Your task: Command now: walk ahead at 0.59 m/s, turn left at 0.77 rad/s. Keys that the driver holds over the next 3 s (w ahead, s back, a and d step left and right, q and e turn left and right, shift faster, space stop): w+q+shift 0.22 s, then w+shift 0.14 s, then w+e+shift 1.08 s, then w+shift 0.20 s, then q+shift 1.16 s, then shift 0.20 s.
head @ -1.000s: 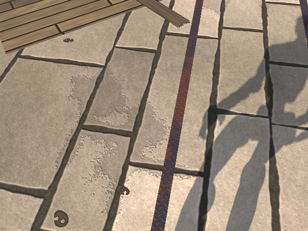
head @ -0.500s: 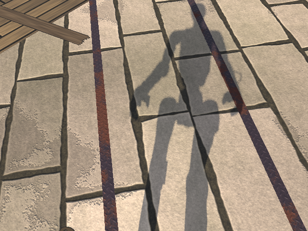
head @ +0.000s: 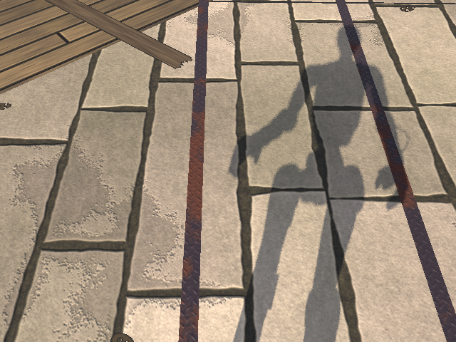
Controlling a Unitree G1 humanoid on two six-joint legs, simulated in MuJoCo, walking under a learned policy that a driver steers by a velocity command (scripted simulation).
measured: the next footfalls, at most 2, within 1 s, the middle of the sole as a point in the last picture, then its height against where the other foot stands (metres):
left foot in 0.42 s outside the picture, level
right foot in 0.88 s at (164, 242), level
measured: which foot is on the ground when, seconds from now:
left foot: up 0.00-0.40, down 0.42-0.84, up 0.86-1.00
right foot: down 0.00-0.44, up 0.46-0.86, down 0.88-1.00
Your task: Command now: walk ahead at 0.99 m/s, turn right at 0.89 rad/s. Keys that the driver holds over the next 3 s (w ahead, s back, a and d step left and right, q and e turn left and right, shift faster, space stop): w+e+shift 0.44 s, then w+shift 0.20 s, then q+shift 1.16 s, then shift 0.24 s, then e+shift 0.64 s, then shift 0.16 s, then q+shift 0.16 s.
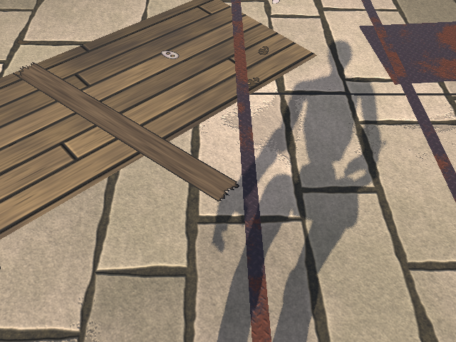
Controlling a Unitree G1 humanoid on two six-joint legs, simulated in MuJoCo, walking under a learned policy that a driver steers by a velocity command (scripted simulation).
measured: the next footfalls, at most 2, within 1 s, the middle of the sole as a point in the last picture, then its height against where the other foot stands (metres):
left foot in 0.28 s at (179, 335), level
right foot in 0.72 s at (307, 260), level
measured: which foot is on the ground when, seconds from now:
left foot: up 0.00-0.26, down 0.28-0.70, up 0.72-1.00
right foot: down 0.00-0.28, up 0.30-0.70, down 0.72-1.00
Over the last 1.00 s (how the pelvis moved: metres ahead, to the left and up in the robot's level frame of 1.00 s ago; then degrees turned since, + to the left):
0.72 0.22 -0.03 -5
